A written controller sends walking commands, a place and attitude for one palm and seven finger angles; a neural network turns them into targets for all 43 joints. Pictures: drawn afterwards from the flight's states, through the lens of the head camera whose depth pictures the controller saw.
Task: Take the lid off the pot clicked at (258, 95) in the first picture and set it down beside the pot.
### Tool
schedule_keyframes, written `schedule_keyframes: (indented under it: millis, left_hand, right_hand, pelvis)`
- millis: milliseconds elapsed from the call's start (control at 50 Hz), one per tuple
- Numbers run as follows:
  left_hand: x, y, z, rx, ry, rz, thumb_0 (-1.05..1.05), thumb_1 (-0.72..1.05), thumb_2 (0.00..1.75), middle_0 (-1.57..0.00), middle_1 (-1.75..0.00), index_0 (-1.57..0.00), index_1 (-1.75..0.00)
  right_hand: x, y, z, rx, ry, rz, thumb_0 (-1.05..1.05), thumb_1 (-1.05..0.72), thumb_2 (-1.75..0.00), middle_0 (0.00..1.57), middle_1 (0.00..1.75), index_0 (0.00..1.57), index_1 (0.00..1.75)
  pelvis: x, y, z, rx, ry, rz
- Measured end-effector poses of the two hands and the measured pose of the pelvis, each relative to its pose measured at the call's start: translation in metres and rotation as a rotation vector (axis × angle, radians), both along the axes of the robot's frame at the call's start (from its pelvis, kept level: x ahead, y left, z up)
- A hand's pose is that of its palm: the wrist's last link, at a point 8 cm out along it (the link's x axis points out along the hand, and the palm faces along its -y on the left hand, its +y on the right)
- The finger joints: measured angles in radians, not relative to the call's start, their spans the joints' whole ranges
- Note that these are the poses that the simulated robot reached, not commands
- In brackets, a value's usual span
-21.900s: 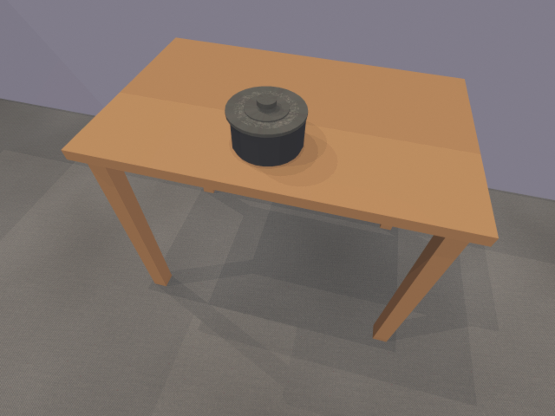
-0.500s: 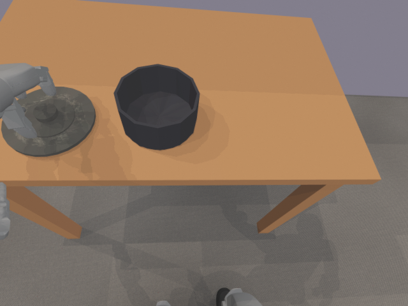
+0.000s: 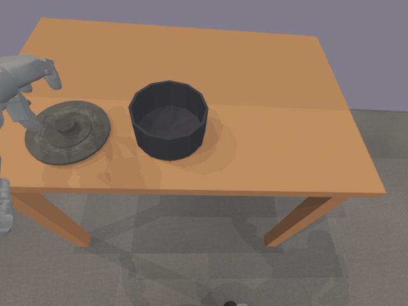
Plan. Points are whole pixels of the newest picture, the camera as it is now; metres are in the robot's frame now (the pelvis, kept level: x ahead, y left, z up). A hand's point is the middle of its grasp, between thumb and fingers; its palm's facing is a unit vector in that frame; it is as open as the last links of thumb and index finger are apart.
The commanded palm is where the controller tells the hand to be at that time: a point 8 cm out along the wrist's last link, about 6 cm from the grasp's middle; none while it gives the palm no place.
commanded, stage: raise the empty hand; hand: left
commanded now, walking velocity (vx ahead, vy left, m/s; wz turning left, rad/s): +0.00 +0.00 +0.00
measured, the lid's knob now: (65, 124) +0.51 +0.29 -0.01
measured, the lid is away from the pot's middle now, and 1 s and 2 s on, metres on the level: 0.24 0.24 0.24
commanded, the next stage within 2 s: draw the hand back to the body in 0.50 s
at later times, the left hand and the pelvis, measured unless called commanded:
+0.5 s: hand (16, 78) +0.48 +0.30 +0.15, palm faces -0.38 -0.09 -0.92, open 10.9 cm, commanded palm +0.50 +0.29 +0.20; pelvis +0.01 +0.00 +0.01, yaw +1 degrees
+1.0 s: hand (17, 94) +0.45 +0.30 +0.15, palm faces -0.33 -0.05 -0.94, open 10.9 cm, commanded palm +0.42 +0.29 +0.20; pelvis +0.01 +0.00 +0.01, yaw +1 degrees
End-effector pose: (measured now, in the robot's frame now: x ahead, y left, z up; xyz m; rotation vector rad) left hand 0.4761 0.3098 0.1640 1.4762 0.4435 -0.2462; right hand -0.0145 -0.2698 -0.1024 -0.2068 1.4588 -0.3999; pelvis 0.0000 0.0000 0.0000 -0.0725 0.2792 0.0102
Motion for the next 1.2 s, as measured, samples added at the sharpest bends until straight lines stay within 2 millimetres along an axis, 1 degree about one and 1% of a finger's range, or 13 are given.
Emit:
schedule_keyframes:
  millis: [240, 480, 560, 640, 700, 760, 840, 920, 1000, 1100, 1120, 1160, 1200]
  left_hand:
    - [0.001, -0.004, 0.023, 0.005, -0.023, 0.0, 0.0, 0.1, 0.44, -0.3, -0.98, -0.3, -0.98]
    - [0.007, -0.004, 0.047, 0.017, -0.044, 0.016, 0.0, 0.09, 0.44, -0.3, -0.98, -0.3, -0.98]
    - [0.008, -0.005, 0.046, 0.021, -0.029, 0.024, 0.0, 0.09, 0.44, -0.3, -0.98, -0.3, -0.98]
    - [0.009, -0.011, 0.046, 0.021, -0.033, 0.001, 0.0, 0.09, 0.44, -0.3, -0.98, -0.3, -0.98]
    - [0.01, -0.013, 0.043, 0.005, -0.038, 0.0, 0.0, 0.09, 0.44, -0.3, -0.98, -0.3, -0.98]
    - [0.008, -0.015, 0.04, 0.025, -0.044, -0.014, 0.0, 0.09, 0.44, -0.3, -0.98, -0.3, -0.98]
    - [0.001, -0.016, 0.04, 0.01, -0.073, -0.03, 0.0, 0.1, 0.44, -0.3, -0.98, -0.3, -0.98]
    - [-0.011, -0.013, 0.037, 0.024, -0.068, -0.027, 0.0, 0.1, 0.44, -0.3, -0.98, -0.3, -0.98]
    - [-0.027, -0.012, 0.041, 0.025, -0.1, -0.045, 0.0, 0.1, 0.44, -0.3, -0.98, -0.3, -0.98]
    - [-0.05, -0.012, 0.04, 0.045, -0.1, -0.045, 0.0, 0.09, 0.44, -0.3, -0.98, -0.3, -0.98]
    - [-0.055, -0.014, 0.041, -0.09, -0.158, -0.028, 0.0, 0.09, 0.44, -0.3, -0.98, -0.3, -0.98]
    - [-0.065, -0.02, 0.045, -0.423, -0.353, 0.017, 0.0, 0.09, 0.44, -0.3, -0.98, -0.31, -0.98]
    - [-0.076, -0.023, 0.044, -0.695, -0.525, 0.089, 0.0, 0.09, 0.44, -0.3, -0.98, -0.31, -0.98]
  right_hand:
    - [0.016, 0.001, 0.002, 0.007, -0.053, 0.023, 0.01, -0.91, -0.9, 0.2, 0.3, 0.2, 0.3]
    - [0.014, 0.003, 0.005, 0.017, -0.052, 0.019, 0.01, -0.91, -0.9, 0.2, 0.3, 0.2, 0.3]
    - [0.013, 0.002, 0.004, 0.026, -0.042, 0.017, 0.01, -0.91, -0.9, 0.2, 0.3, 0.2, 0.3]
    - [0.014, 0.002, 0.004, 0.028, -0.037, 0.018, 0.01, -0.91, -0.9, 0.2, 0.3, 0.2, 0.3]
    - [0.017, 0.001, 0.004, 0.03, -0.047, 0.016, 0.01, -0.91, -0.9, 0.2, 0.29, 0.2, 0.3]
    - [0.022, 0.0, 0.004, 0.035, -0.06, 0.018, 0.01, -0.91, -0.9, 0.2, 0.29, 0.2, 0.3]
    - [0.033, 0.001, 0.004, 0.052, -0.088, 0.031, 0.01, -0.91, -0.9, 0.2, 0.29, 0.2, 0.3]
    - [0.051, 0.002, 0.003, 0.074, -0.123, 0.057, 0.01, -0.91, -0.9, 0.2, 0.29, 0.2, 0.3]
    - [0.075, 0.003, 0.004, 0.095, -0.177, 0.098, 0.01, -0.91, -0.9, 0.2, 0.29, 0.2, 0.3]
    - [0.11, 0.006, 0.006, 0.121, -0.253, 0.164, 0.01, -0.91, -0.9, 0.2, 0.29, 0.2, 0.3]
    - [0.117, 0.007, 0.007, 0.121, -0.279, 0.177, 0.01, -0.91, -0.9, 0.2, 0.29, 0.2, 0.3]
    - [0.128, 0.011, 0.011, 0.117, -0.331, 0.217, 0.01, -0.91, -0.9, 0.2, 0.29, 0.2, 0.3]
    - [0.136, 0.015, 0.014, 0.116, -0.367, 0.252, 0.01, -0.91, -0.9, 0.2, 0.29, 0.2, 0.3]
  pelvis:
    - [0.001, 0.002, 0.004, 0.005, -0.025, 0.004]
    - [0.005, 0.002, 0.008, 0.009, -0.036, 0.008]
    - [0.006, 0.002, 0.008, 0.011, -0.035, 0.006]
    - [0.007, 0.001, 0.009, 0.012, -0.037, 0.008]
    - [0.008, 0.0, 0.009, 0.014, -0.038, 0.003]
    - [0.008, -0.001, 0.01, 0.015, -0.042, 0.003]
    - [0.01, -0.002, 0.012, 0.018, -0.054, 0.003]
    - [0.011, -0.003, 0.013, 0.022, -0.069, 0.006]
    - [0.011, -0.005, 0.015, 0.025, -0.087, 0.017]
    - [0.01, -0.007, 0.016, 0.029, -0.109, 0.031]
    - [0.009, -0.007, 0.016, 0.03, -0.122, 0.036]
    - [0.008, -0.009, 0.017, 0.036, -0.156, 0.039]
    - [0.009, -0.013, 0.018, 0.038, -0.181, 0.03]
